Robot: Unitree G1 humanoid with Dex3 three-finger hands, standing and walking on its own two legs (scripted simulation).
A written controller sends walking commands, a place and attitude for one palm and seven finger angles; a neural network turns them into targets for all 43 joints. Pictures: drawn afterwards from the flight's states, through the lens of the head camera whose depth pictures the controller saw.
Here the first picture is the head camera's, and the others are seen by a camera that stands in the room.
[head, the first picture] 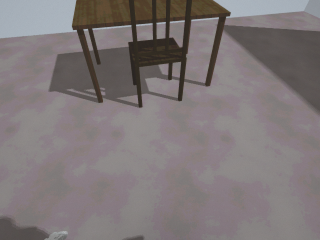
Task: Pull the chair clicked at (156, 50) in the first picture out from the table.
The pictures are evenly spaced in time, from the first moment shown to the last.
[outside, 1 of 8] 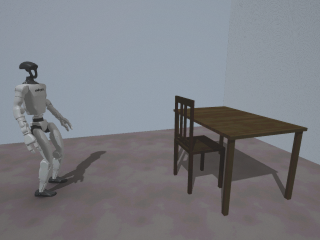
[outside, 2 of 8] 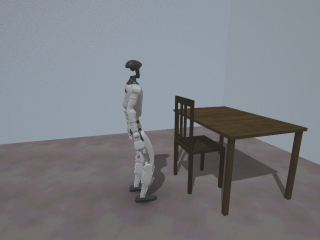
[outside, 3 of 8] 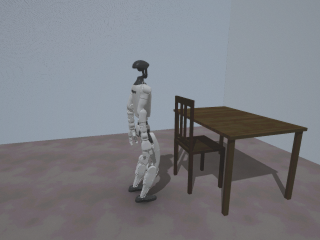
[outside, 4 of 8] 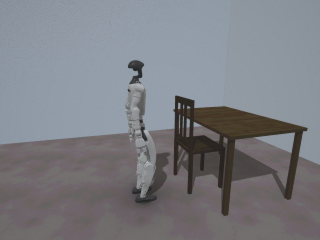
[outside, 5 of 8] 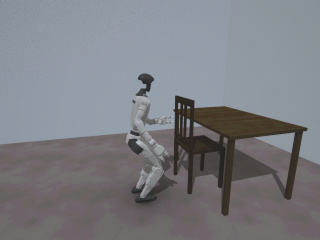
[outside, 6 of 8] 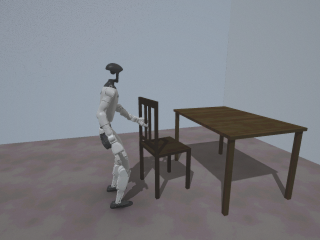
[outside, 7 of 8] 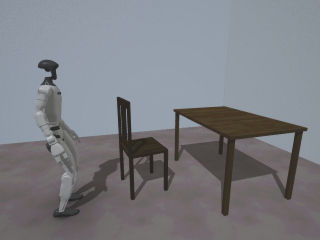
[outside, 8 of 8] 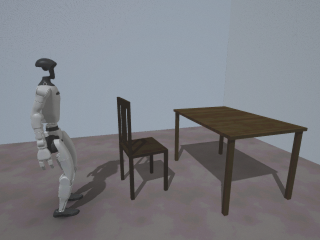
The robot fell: no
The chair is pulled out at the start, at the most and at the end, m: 0.00 0.60 0.60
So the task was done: yes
